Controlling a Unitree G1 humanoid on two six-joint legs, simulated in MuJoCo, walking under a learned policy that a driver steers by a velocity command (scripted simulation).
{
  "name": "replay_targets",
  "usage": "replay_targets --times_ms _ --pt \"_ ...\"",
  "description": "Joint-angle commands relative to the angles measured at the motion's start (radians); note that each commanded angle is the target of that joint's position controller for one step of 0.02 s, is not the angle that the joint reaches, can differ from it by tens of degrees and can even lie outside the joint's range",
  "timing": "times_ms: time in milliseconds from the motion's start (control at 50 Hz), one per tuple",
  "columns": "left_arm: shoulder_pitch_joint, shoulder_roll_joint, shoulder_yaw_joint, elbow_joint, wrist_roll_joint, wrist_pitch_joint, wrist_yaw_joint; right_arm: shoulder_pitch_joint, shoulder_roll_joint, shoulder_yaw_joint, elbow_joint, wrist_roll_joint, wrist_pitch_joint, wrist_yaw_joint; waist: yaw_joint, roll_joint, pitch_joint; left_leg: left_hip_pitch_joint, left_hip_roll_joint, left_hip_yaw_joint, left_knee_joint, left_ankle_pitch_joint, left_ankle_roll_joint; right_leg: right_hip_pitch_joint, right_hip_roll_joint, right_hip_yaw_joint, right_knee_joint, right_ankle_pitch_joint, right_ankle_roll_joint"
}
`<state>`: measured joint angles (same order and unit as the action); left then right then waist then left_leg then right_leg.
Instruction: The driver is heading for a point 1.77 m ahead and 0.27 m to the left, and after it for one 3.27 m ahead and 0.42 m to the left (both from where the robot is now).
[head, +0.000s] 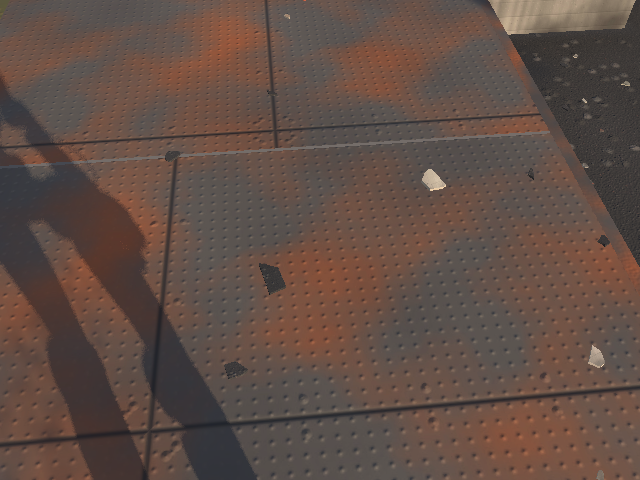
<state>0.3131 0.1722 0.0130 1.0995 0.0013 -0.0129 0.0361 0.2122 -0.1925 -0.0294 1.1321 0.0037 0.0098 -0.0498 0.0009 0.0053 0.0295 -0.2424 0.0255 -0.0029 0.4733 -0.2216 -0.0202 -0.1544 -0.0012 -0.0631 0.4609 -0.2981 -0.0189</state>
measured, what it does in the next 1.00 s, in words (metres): walks ahead: left foot, then right foot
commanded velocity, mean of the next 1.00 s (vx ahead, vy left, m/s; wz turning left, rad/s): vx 0.34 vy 0.00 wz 0.00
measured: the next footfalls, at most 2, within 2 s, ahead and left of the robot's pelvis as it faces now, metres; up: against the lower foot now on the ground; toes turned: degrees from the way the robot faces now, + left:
left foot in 0.40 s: +0.12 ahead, +0.15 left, +0.00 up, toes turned +4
right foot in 0.88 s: +0.51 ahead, -0.07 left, +0.00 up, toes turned -3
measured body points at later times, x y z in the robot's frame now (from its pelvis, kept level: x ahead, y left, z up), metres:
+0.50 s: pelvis +0.10 +0.06 +0.00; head +0.11 +0.08 +0.45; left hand +0.12 +0.32 -0.16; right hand +0.10 -0.20 -0.14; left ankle +0.08 +0.15 -0.74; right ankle +0.02 -0.08 -0.65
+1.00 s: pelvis +0.38 +0.01 -0.01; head +0.42 +0.02 +0.44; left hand +0.52 +0.27 -0.14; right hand +0.37 -0.24 -0.16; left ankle +0.21 +0.15 -0.63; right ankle +0.47 -0.07 -0.74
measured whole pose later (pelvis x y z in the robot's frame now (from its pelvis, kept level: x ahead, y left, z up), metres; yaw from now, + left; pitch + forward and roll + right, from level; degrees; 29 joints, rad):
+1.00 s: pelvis +0.38 +0.01 -0.01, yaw +0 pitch +1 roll -1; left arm 0.10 0.24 0.06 0.92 -0.01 -0.11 -0.04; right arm 0.35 -0.23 -0.04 1.03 0.03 -0.11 -0.01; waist -0.01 0.01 0.05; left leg -0.29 0.03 -0.05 1.23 -0.42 0.05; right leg -0.41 0.04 -0.09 0.52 -0.14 -0.07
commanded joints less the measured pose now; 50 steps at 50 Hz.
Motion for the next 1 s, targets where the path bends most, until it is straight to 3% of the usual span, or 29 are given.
replay_targets --times_ms 20,80,100,140,180,220,280,320,360,380,400,420,440,460,480,500,540,600,660,740,800,840,880,900,920,940,960,980,1000 --pt "0.080 0.088 0.014 -0.011 0.000 -0.004 0.002 0.041 -0.094 -0.014 -0.018 0.000 -0.005 -0.003 0.000 -0.007 0.020 0.047 0.016 -0.013 -0.051 0.157 0.034 -0.079 -0.044 0.046 -0.103 0.134 -0.014" --pt "0.084 0.086 0.015 -0.012 -0.001 -0.004 0.003 0.045 -0.093 -0.014 -0.019 0.000 -0.005 -0.003 0.000 -0.007 0.022 0.047 0.016 -0.013 -0.051 0.158 0.034 -0.079 -0.043 0.046 -0.103 0.135 -0.014" --pt "0.104 0.081 0.015 -0.002 -0.001 -0.003 0.004 0.062 -0.081 -0.011 -0.009 0.000 -0.004 -0.004 0.001 -0.014 -0.002 0.055 0.000 0.005 -0.043 0.065 0.034 -0.068 -0.038 0.043 -0.113 0.032 -0.020" --pt "0.111 0.136 0.035 -0.008 -0.017 0.003 0.011 0.056 -0.087 -0.018 -0.015 0.010 -0.006 -0.005 0.013 -0.074 0.046 -0.044 -0.062 0.076 0.064 -0.240 0.043 -0.092 -0.074 0.116 -0.159 -0.340 -0.075" --pt "0.154 0.204 0.060 -0.016 -0.028 -0.008 0.013 -0.016 -0.069 -0.015 -0.061 0.010 -0.030 0.005 0.047 -0.178 0.123 -0.221 -0.047 0.095 0.275 -0.256 0.058 -0.087 -0.270 0.375 -0.295 -0.588 -0.184" --pt "0.151 0.203 0.068 -0.028 -0.014 -0.034 0.012 -0.074 -0.073 -0.019 -0.099 0.022 -0.059 0.024 0.054 -0.170 0.186 -0.393 0.040 0.012 0.473 -0.284 0.085 -0.051 -0.394 0.525 -0.356 -0.507 -0.252" --pt "0.093 0.177 0.066 -0.059 -0.031 -0.056 0.001 -0.070 -0.090 -0.029 -0.115 0.035 -0.093 0.043 0.022 -0.104 0.142 -0.411 0.088 -0.008 0.344 -0.261 0.105 0.049 -0.328 0.378 -0.311 -0.271 -0.181" --pt "0.070 0.201 0.072 -0.066 -0.035 -0.050 -0.005 -0.027 -0.068 -0.032 -0.095 0.033 -0.103 0.051 -0.008 -0.111 0.096 -0.170 0.023 0.087 0.178 -0.168 0.089 -0.061 -0.239 0.230 -0.258 -0.189 -0.146" --pt "0.070 0.198 0.070 -0.070 -0.036 -0.042 -0.010 0.142 -0.071 -0.048 -0.022 0.032 -0.096 0.053 -0.072 -0.091 0.048 0.130 -0.065 0.165 0.094 -0.019 0.063 -0.224 -0.179 0.156 -0.145 -0.172 -0.133" --pt "0.043 0.185 0.063 -0.080 -0.033 -0.048 -0.012 0.240 -0.090 -0.061 0.004 0.030 -0.091 0.050 -0.122 -0.055 0.026 0.239 -0.059 0.131 0.059 -0.025 0.073 -0.284 -0.145 0.115 -0.013 -0.061 -0.109" --pt "-0.001 0.119 0.044 -0.107 -0.020 -0.055 -0.019 0.366 -0.179 -0.085 0.014 0.021 -0.095 0.040 -0.171 0.175 -0.009 0.339 0.161 -0.196 -0.101 -0.151 0.146 -0.411 -0.056 -0.005 0.384 -0.015 -0.038" --pt "0.008 0.038 0.027 -0.150 -0.027 -0.078 -0.017 0.446 -0.263 -0.087 0.013 0.006 -0.111 0.052 -0.150 0.353 -0.085 0.442 0.371 -0.706 -0.307 -0.272 0.301 -0.617 0.065 0.048 0.688 -0.260 -0.019" --pt "-0.010 0.082 0.037 -0.160 -0.058 -0.095 -0.020 0.361 -0.218 -0.067 0.004 -0.002 -0.129 0.056 -0.101 0.222 -0.034 0.377 0.416 -0.774 -0.327 -0.426 0.332 -0.712 -0.008 0.158 0.859 -0.227 -0.046" --pt "-0.055 0.118 0.041 -0.178 -0.064 -0.105 -0.028 0.258 -0.157 -0.047 -0.031 0.005 -0.140 0.062 -0.073 0.130 0.041 0.310 0.378 -0.638 -0.311 -0.421 0.288 -0.766 -0.063 0.162 0.888 -0.117 -0.077" --pt "-0.058 0.131 0.047 -0.170 -0.054 -0.109 -0.029 0.177 -0.129 -0.033 -0.056 0.004 -0.141 0.069 -0.042 0.074 0.062 0.253 0.319 -0.487 -0.314 -0.304 0.245 -0.742 -0.102 0.144 0.853 -0.008 -0.085" --pt "-0.054 0.144 0.057 -0.163 -0.036 -0.108 -0.026 0.131 -0.120 -0.026 -0.073 0.000 -0.138 0.073 -0.018 0.063 0.068 0.198 0.271 -0.368 -0.324 -0.170 0.211 -0.688 -0.129 0.137 0.775 0.065 -0.084" --pt "-0.042 0.144 0.067 -0.150 -0.030 -0.093 -0.034 0.166 -0.088 -0.014 -0.066 -0.006 -0.127 0.068 -0.007 0.086 0.062 0.159 0.201 -0.205 -0.336 0.038 0.176 -0.598 -0.144 0.105 0.680 0.132 -0.066" --pt "-0.133 0.109 0.062 -0.182 -0.021 -0.076 -0.039 0.242 -0.122 -0.017 -0.054 -0.009 -0.122 0.046 -0.020 0.054 0.069 0.183 0.191 -0.126 -0.346 0.250 0.198 -0.639 -0.138 0.072 0.561 0.203 -0.027" --pt "-0.290 0.085 0.048 -0.240 -0.023 -0.080 -0.046 0.250 -0.138 -0.019 -0.072 -0.009 -0.113 0.031 -0.048 0.050 0.088 0.166 0.171 -0.069 -0.371 0.276 0.194 -0.611 -0.112 0.045 0.325 0.313 -0.009" --pt "-0.422 0.087 0.038 -0.283 -0.031 -0.085 -0.068 0.313 -0.148 -0.027 -0.064 0.004 -0.107 0.025 -0.078 0.061 0.120 0.220 0.191 -0.034 -0.383 0.266 0.196 -0.560 -0.073 0.013 0.151 0.370 -0.020" --pt "-0.459 0.104 0.038 -0.310 -0.033 -0.096 -0.087 0.318 -0.155 -0.038 -0.060 0.010 -0.097 0.023 -0.058 0.071 0.119 0.329 0.229 -0.017 -0.322 0.390 0.183 -0.541 -0.058 0.018 0.080 0.321 -0.060" --pt "-0.378 0.152 0.059 -0.298 -0.032 -0.100 -0.090 0.287 -0.184 -0.049 -0.072 0.006 -0.089 0.022 0.005 0.112 0.036 0.381 0.238 -0.003 -0.199 0.722 0.162 -0.389 -0.005 -0.012 0.076 0.254 -0.094" --pt "-0.070 0.238 0.104 -0.211 -0.034 -0.095 -0.078 0.244 -0.185 -0.047 -0.091 -0.001 -0.077 0.026 0.161 0.135 -0.151 0.264 0.178 0.045 0.171 0.890 0.115 0.038 0.026 -0.018 0.083 0.254 -0.151" --pt "0.107 0.324 0.124 -0.175 -0.019 -0.087 -0.065 0.256 -0.140 -0.029 -0.118 -0.018 -0.081 0.030 0.193 -0.016 -0.305 0.000 0.100 0.072 0.517 0.491 0.086 0.366 -0.199 0.261 0.103 0.202 -0.217" --pt "0.143 0.339 0.119 -0.154 -0.003 -0.089 -0.076 0.401 0.023 0.012 -0.111 0.004 -0.107 0.049 0.092 -0.286 -0.475 -0.334 -0.095 -0.051 0.844 -0.324 0.043 0.633 -0.416 0.799 -0.086 -0.043 -0.384" --pt "0.095 0.244 0.095 -0.157 -0.011 -0.091 -0.076 0.287 -0.093 -0.014 -0.121 0.035 -0.137 0.053 0.125 -0.187 -0.383 -0.439 -0.046 -0.155 0.947 -0.326 0.071 0.560 -0.364 0.808 -0.172 -0.093 -0.320" --pt "-0.007 0.201 0.082 -0.174 -0.017 -0.096 -0.072 0.175 -0.143 -0.028 -0.162 0.055 -0.150 0.052 0.105 -0.145 -0.219 -0.499 0.005 -0.112 0.951 -0.242 0.086 0.403 -0.336 0.627 -0.183 -0.003 -0.273" --pt "-0.100 0.176 0.071 -0.194 -0.013 -0.102 -0.074 0.122 -0.152 -0.031 -0.175 0.047 -0.154 0.041 0.065 -0.022 -0.149 -0.445 0.062 -0.093 0.898 -0.144 0.088 0.226 -0.308 0.500 -0.209 0.139 -0.249" --pt "-0.145 0.149 0.064 -0.196 -0.001 -0.108 -0.079 0.107 -0.149 -0.044 -0.175 0.029 -0.146 0.032 0.028 0.003 -0.099 -0.389 0.095 -0.081 0.842 -0.096 0.087 0.089 -0.273 0.402 -0.231 0.230 -0.235"
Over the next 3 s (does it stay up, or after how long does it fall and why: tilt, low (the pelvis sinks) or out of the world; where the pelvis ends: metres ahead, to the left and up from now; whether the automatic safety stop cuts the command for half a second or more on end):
stays up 1.51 0.07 0.00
